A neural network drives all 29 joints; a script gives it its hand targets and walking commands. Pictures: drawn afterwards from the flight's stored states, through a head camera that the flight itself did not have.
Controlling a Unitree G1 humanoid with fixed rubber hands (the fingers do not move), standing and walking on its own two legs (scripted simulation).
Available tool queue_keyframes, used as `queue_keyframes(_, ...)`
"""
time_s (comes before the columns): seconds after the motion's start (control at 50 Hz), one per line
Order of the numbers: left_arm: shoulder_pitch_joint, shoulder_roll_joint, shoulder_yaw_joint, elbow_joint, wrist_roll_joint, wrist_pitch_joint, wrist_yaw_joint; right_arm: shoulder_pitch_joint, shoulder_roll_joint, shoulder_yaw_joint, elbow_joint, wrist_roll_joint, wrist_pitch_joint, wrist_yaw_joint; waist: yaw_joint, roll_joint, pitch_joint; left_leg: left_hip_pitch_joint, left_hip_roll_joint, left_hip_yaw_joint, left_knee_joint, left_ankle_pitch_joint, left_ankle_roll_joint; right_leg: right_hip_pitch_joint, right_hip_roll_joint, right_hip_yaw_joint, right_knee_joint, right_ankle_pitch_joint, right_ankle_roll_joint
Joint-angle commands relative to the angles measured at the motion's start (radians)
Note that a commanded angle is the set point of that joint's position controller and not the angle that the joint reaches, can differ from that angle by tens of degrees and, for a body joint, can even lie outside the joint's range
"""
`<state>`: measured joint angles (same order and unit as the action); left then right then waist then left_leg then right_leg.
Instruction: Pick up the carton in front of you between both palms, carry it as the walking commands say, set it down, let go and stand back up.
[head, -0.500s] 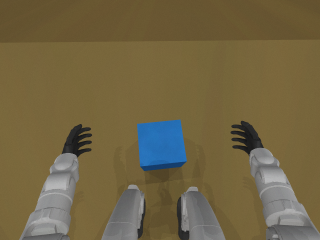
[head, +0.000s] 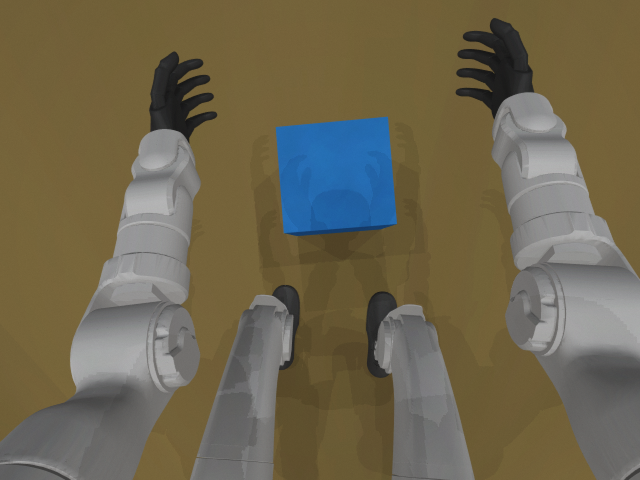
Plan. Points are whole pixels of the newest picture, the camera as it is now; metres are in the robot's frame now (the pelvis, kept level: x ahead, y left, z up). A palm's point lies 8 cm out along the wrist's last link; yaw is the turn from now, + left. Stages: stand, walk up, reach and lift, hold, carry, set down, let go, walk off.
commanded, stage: reach and lift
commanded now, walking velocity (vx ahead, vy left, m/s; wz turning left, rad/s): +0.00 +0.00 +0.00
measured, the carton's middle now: (335, 185) +0.47 +0.02 -0.50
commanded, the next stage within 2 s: none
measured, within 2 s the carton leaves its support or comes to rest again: leaves its support in 1.64 s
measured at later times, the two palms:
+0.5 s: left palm (224, 178) +0.45 +0.22 -0.34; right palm (446, 163) +0.50 -0.17 -0.34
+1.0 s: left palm (241, 175) +0.47 +0.21 -0.43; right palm (424, 166) +0.51 -0.15 -0.44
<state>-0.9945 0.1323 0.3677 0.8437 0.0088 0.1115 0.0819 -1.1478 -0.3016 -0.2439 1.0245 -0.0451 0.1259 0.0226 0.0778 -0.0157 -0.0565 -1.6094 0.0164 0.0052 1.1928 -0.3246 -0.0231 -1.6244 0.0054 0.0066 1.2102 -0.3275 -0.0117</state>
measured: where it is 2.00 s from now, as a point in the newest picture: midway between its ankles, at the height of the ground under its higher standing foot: (329, 346)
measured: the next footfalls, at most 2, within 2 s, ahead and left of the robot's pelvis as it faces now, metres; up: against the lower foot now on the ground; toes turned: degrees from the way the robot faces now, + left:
none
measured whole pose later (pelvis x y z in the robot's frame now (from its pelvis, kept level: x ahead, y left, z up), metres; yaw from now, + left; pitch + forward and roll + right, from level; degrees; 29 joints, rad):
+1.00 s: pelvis -0.03 +0.01 -0.26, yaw +2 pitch +38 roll +2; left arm -1.32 0.31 0.02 1.11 -0.38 -0.02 0.16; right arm -1.38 -0.42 0.06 1.15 0.27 0.00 -0.09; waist 0.05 0.04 0.31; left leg -2.30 -0.03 0.00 2.16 -0.52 -0.03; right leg -2.31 -0.02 0.02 2.19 -0.54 -0.01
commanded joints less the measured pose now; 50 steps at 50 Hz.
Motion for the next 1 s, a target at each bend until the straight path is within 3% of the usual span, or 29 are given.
queue_keyframes(0.0, -0.133, 0.095, 0.035, -0.074, 0.025, -0.058, -0.01, -0.167, -0.061, -0.026, -0.078, -0.024, -0.046, -0.013, 0.014, -0.063, -0.869, 0.263, -0.077, 0.059, -0.03, 0.127, -0.028, 0.501, 0.058, 0.02, -0.037, 0.148, 0.028)
queue_keyframes(0.14, -0.042, 0.101, -0.005, -0.032, -0.031, -0.128, -0.012, -0.058, -0.037, 0.009, -0.111, 0.015, -0.106, -0.056, -0.005, -0.069, -0.92, 0.053, -0.082, 0.043, 0.206, 0.27, -0.034, 0.288, 0.055, 0.03, 0.208, 0.322, 0.034)
queue_keyframes(0.26, -0.045, 0.163, -0.105, -0.109, -0.145, -0.145, 0.015, -0.082, -0.091, 0.108, -0.229, 0.122, -0.125, -0.087, -0.007, -0.091, -1.132, 0.018, -0.083, 0.039, 0.401, 0.368, -0.037, 0.298, 0.051, 0.027, 0.419, 0.424, 0.034)
queue_keyframes(0.38, -0.148, 0.21, -0.151, -0.174, -0.208, -0.115, 0.044, -0.18, -0.156, 0.148, -0.276, 0.193, -0.096, -0.101, -0.012, -0.078, -1.166, -0.007, -0.076, 0.061, 0.532, 0.216, -0.044, 0.245, 0.051, -0.002, 0.544, 0.244, 0.032)
queue_keyframes(0.48, -0.253, 0.219, -0.176, -0.073, -0.229, -0.088, 0.065, -0.264, -0.179, 0.17, -0.144, 0.226, -0.078, -0.106, -0.004, -0.051, -0.957, -0.08, -0.06, 0.062, 0.597, 0.014, -0.041, 0.054, 0.033, -0.013, 0.596, -0.006, 0.025)
queue_keyframes(0.56, -0.346, 0.228, -0.191, 0.036, -0.24, -0.096, 0.071, -0.349, -0.195, 0.196, -0.026, 0.25, -0.092, -0.107, -0.003, -0.038, -0.843, -0.115, -0.045, 0.046, 0.651, -0.051, -0.033, -0.046, 0.015, 0.0, 0.642, -0.092, 0.018)
queue_keyframes(0.66, -0.439, 0.247, -0.218, 0.141, -0.26, -0.123, 0.071, -0.441, -0.221, 0.227, 0.074, 0.276, -0.122, -0.107, -0.008, -0.032, -0.765, -0.143, -0.031, 0.03, 0.715, -0.058, -0.03, -0.105, -0.003, 0.017, 0.709, -0.105, 0.016)
queue_keyframes(0.72, -0.487, 0.269, -0.236, 0.152, -0.283, -0.141, 0.075, -0.49, -0.239, 0.25, 0.079, 0.297, -0.142, -0.111, -0.009, -0.037, -0.804, -0.126, -0.027, 0.028, 0.753, -0.018, -0.029, -0.077, -0.008, 0.021, 0.749, -0.065, 0.017)
queue_keyframes(0.8, -0.504, 0.209, -0.333, 0.195, -0.386, -0.148, 0.068, -0.52, -0.249, 0.279, 0.052, 0.311, -0.158, -0.119, -0.061, -0.054, -0.868, -0.117, -0.036, 0.027, 0.792, 0.034, -0.034, -0.005, -0.011, 0.011, 0.783, 0.008, 0.013)
queue_keyframes(0.9, -0.495, 0.205, -0.35, 0.154, -0.416, -0.149, 0.083, -0.508, -0.213, 0.308, 0.018, 0.33, -0.151, -0.118, -0.044, -0.073, -0.949, -0.098, -0.053, 0.043, 0.808, 0.072, -0.033, 0.084, -0.004, 0.008, 0.807, 0.067, 0.013)
queue_keyframes(0.98, -0.421, 0.194, -0.316, 0.203, -0.368, -0.149, 0.081, -0.444, -0.185, 0.279, 0.056, 0.297, -0.145, -0.113, -0.036, -0.061, -0.823, -0.173, -0.059, 0.039, 0.806, 0.062, -0.033, 0.002, 0.003, 0.014, 0.803, 0.069, 0.017)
